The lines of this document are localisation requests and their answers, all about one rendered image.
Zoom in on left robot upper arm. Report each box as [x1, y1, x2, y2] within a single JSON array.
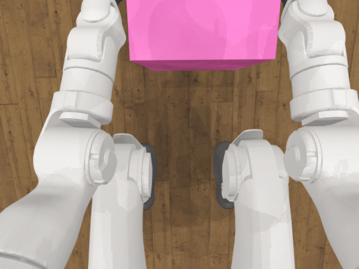
[[0, 126, 117, 269]]

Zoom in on right robot upper arm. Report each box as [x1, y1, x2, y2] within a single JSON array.
[[283, 126, 359, 269]]

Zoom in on robot left forearm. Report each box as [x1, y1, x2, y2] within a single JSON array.
[[33, 0, 126, 173]]

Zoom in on carton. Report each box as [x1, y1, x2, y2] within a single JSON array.
[[126, 0, 281, 71]]

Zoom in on robot left thigh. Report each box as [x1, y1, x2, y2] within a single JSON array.
[[88, 143, 153, 269]]

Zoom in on robot right forearm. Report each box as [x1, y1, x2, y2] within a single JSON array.
[[278, 0, 359, 127]]

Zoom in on left robot foot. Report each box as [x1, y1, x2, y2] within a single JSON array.
[[141, 143, 158, 211]]

